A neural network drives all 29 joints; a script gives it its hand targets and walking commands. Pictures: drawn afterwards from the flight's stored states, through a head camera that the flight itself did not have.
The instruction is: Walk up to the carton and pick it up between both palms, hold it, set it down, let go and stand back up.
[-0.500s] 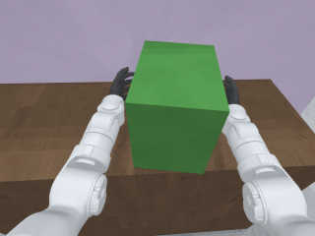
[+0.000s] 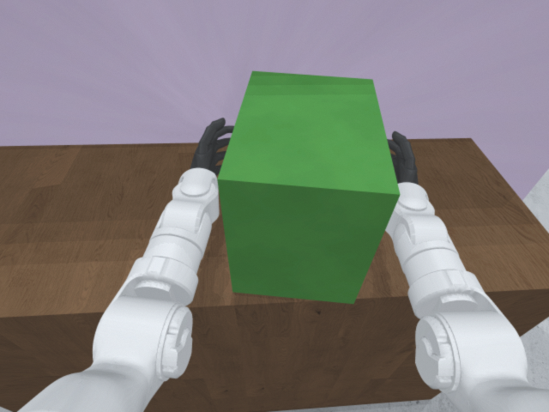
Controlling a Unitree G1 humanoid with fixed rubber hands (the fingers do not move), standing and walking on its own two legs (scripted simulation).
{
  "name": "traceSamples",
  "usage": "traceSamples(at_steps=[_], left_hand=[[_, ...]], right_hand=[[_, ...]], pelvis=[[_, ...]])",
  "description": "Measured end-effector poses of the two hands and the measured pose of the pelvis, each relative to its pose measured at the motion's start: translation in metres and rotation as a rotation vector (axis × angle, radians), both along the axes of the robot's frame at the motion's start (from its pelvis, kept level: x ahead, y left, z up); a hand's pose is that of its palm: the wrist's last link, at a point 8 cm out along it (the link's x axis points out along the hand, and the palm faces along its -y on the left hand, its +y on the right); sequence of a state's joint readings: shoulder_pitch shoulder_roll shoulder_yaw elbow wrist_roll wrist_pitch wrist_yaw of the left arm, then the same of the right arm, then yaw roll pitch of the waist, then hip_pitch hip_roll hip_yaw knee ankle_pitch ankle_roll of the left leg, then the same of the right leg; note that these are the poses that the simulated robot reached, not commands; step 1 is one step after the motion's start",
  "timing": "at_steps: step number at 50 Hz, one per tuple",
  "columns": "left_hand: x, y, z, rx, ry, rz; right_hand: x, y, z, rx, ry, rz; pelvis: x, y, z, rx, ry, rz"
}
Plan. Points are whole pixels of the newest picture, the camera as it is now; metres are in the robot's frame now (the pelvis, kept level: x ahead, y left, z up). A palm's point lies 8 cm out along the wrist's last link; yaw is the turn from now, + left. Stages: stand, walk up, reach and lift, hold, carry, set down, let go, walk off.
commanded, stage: reach and lift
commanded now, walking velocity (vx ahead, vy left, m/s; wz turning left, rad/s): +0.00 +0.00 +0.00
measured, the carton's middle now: (302, 186) +0.45 -0.02 +0.10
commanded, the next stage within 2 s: none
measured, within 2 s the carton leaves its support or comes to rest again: leaves its support in 0.70 s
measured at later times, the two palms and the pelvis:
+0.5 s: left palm (198, 176) +0.40 +0.14 +0.16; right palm (399, 194) +0.39 -0.15 +0.15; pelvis -0.01 +0.00 +0.00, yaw +0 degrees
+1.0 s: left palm (197, 163) +0.40 +0.14 +0.18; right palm (402, 195) +0.38 -0.15 +0.15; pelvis -0.01 +0.00 +0.00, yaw +0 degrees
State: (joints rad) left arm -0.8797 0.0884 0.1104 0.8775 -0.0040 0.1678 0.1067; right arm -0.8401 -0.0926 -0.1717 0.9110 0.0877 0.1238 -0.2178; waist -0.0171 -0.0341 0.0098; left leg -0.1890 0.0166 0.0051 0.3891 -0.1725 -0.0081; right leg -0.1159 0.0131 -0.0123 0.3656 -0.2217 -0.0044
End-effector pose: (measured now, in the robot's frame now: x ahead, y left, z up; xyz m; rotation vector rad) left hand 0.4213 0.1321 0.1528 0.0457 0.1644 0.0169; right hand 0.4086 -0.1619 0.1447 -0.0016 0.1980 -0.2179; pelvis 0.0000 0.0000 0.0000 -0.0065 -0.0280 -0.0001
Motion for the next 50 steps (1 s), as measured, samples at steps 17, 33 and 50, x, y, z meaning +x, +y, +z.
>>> traceSamples(at_steps=[17,33,50], left_hand=[[-0.011,0.006,0.001,-0.015,0.009,-0.004],[-0.022,0.007,0.006,-0.018,0.012,-0.004],[-0.02,0.005,0.03,-0.016,0.008,-0.004]], right_hand=[[-0.013,0.007,0.001,-0.007,-0.019,0.002],[-0.028,0.009,0.001,0.0,-0.037,-0.005],[-0.03,0.009,0.007,0.076,-0.049,-0.025]], pelvis=[[-0.001,0.002,0.0,-0.002,-0.001,-0.001],[-0.01,0.004,0.0,-0.004,-0.013,-0.001],[-0.01,0.004,0.0,-0.004,-0.013,-0.002]])
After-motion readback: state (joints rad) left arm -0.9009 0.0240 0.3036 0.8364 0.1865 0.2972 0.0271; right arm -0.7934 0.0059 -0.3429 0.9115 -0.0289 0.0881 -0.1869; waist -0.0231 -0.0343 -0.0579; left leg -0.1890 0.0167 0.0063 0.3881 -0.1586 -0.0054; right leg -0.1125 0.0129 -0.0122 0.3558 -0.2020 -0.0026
